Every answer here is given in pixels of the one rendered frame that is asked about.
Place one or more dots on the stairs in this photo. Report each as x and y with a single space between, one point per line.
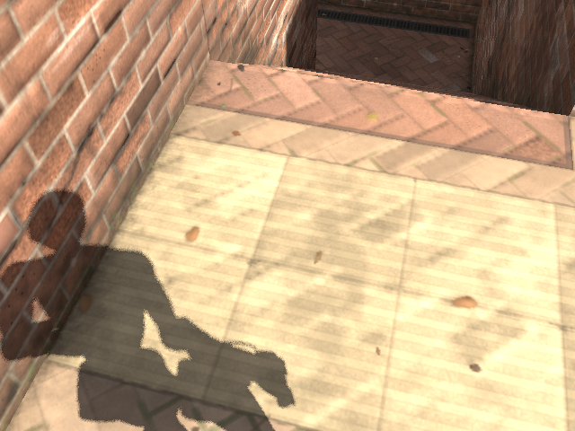
393 84

